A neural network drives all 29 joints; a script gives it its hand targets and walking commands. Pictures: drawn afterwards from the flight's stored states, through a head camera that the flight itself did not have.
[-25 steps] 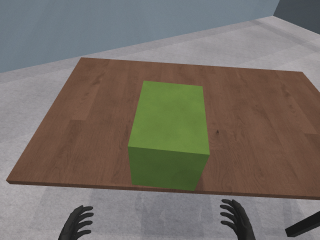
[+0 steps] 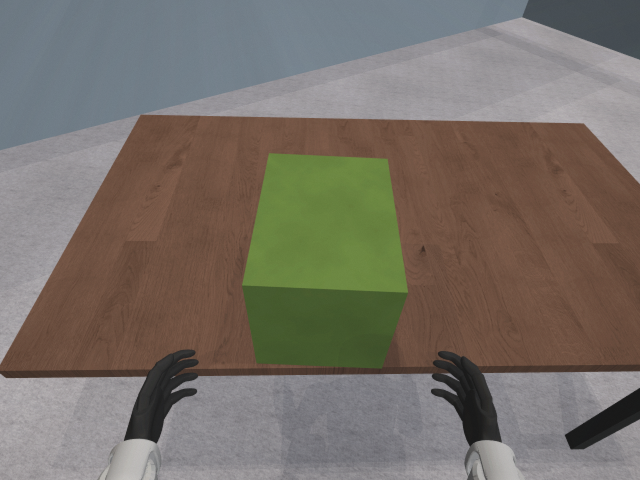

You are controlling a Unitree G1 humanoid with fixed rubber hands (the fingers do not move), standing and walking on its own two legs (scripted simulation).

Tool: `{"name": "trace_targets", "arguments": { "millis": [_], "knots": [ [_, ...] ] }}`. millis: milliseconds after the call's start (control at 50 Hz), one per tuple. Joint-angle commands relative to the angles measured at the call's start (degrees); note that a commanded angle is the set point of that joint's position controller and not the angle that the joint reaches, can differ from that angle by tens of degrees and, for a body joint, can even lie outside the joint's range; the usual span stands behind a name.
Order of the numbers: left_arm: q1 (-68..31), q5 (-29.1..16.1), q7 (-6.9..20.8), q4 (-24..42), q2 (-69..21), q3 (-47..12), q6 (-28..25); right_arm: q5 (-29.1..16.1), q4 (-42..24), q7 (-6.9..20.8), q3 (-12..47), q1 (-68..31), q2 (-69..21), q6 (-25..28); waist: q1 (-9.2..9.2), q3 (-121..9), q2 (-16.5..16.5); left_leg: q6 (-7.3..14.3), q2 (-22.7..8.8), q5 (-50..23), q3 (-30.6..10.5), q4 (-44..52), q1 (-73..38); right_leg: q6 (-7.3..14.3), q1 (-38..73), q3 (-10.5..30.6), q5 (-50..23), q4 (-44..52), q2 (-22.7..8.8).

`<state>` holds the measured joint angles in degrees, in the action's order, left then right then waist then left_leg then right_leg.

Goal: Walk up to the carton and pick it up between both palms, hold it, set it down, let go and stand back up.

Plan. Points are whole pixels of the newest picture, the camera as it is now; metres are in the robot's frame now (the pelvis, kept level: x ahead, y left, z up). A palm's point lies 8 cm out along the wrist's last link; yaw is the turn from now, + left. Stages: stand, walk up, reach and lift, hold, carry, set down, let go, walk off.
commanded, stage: reach and lift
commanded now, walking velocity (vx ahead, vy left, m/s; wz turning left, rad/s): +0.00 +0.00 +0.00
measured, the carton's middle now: (323, 258) +0.47 +0.00 -0.02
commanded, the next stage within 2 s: none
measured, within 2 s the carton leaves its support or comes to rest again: neither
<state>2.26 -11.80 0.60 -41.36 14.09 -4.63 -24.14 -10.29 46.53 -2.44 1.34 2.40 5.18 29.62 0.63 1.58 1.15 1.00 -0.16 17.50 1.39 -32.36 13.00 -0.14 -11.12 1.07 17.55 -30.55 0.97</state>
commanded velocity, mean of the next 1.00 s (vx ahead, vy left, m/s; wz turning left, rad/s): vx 0.00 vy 0.00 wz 0.00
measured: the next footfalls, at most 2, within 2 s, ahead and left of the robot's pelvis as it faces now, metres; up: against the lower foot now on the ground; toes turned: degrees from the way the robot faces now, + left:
none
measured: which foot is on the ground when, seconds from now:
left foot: down 0.00-1.00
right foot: down 0.00-1.00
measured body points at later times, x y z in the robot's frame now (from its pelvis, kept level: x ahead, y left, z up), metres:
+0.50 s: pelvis +0.01 +0.00 +0.01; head +0.03 +0.01 +0.46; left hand +0.31 +0.21 +0.00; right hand +0.30 -0.20 +0.00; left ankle +0.00 +0.10 -0.73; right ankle -0.01 -0.12 -0.73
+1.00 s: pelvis +0.00 +0.00 +0.01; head +0.03 +0.01 +0.46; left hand +0.39 +0.20 +0.06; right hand +0.37 -0.20 +0.05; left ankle +0.00 +0.11 -0.73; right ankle -0.01 -0.12 -0.73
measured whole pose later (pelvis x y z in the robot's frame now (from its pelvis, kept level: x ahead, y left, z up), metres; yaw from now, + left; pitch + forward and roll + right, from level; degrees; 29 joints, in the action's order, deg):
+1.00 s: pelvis +0.00 +0.00 +0.01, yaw -1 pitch +6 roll -1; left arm -29.1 -10.7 0.6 -45.3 15.0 1.9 -1.8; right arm -17.4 45.9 -7.8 3.3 -26.4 10.6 6.7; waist -0.3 -4.1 0.8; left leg 0.6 -1.1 13.5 1.7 -26.3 19.1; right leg 0.2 -16.8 1.5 12.3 -22.8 1.9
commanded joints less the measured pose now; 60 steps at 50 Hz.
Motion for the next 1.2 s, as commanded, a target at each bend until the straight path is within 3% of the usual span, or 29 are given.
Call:
{"name": "trace_targets", "arguments": {
  "millis": [0,80,200,260,380,620,740,900,980,1180],
  "knots": [
    [-15.1,-0.4,-0.3,7.8,6.9,2.6,-4.1,-0.3,-8.4,-0.4,-1.3,-14.1,4.8,3.3,-0.51,-10.3,-3.2,-2.8,-0.5,-11.6,-0.6,3.9,-4.7,1.3,-3.6,0.6,-7.8,4.7,-1.0],
    [-17.7,-0.1,-1.1,7.8,6.6,2.5,-2.7,-0.7,-7.9,-0.6,-1.7,-17.3,5.8,1.8,-0.96,-12.2,-3.6,-3.1,-0.7,-13.2,-0.9,4.0,-5.8,1.4,-3.4,0.3,-8.6,4.9,-0.3],
    [-20.6,0.0,-1.8,11.1,6.4,2.9,-0.1,-2.0,-10.9,-0.9,-2.2,-21.3,7.7,-0.4,-1.18,-17.5,-3.6,-4.1,-0.9,-22.2,-1.5,3.6,-10.6,1.1,-2.5,-0.3,-15.7,6.0,0.6],
    [-22.1,0.5,-1.3,9.7,6.3,3.9,1.6,-2.6,-10.7,-1.3,-1.4,-22.7,7.6,-2.2,-1.08,-16.6,-2.9,-3.6,-0.6,-21.4,-1.4,4.6,-10.2,0.8,-2.1,0.2,-15.6,7.3,0.3],
    [-26.5,1.0,-1.0,11.8,6.2,4.9,4.4,-4.2,-12.8,-1.9,-0.1,-26.4,8.2,-5.1,-0.74,-19.7,-3.3,-3.7,-0.6,-27.2,-1.4,5.2,-12.3,0.6,-0.9,0.3,-20.7,8.4,0.2],
    [-36.7,1.0,0.1,15.2,7.5,6.9,11.4,-5.4,-16.6,-4.1,-0.2,-35.3,10.5,-10.8,-1.61,-26.8,-3.2,-3.6,-0.5,-32.3,-0.7,4.7,-14.7,-0.6,0.3,-0.5,-27.5,8.8,0.5],
    [-44.6,1.0,0.3,12.5,8.9,8.3,15.3,-5.8,-16.6,-5.1,0.1,-42.8,11.2,-14.5,-1.15,-28.3,-1.7,-2.7,-0.4,-29.5,0.0,5.3,-13.0,-1.2,0.3,-0.3,-26.9,9.1,0.3],
    [-55.1,1.0,-0.1,10.4,10.3,9.2,18.4,-7.0,-15.0,-5.4,-0.4,-51.6,12.9,-18.7,-0.83,-34.4,-3.7,-3.4,-0.5,-29.7,0.7,4.9,-13.0,-1.2,-1.2,-1.1,-25.9,8.8,0.8],
    [-60.0,0.8,-0.1,4.7,9.6,8.6,20.1,-6.9,-10.6,-5.4,-0.5,-55.8,13.2,-21.4,-1.01,-33.2,-3.5,-3.4,-0.7,-27.9,0.5,5.1,-12.6,-1.0,-3.7,-1.5,-22.8,9.5,1.1],
    [-72.2,0.0,-1.0,-1.9,11.4,8.1,20.4,-7.4,-5.9,-5.6,-1.7,-67.1,16.0,-23.7,-1.53,-40.9,-3.7,-4.2,-0.6,-31.5,0.1,3.0,-12.5,-1.6,-5.3,-2.2,-27.2,8.6,1.4]
  ]
}}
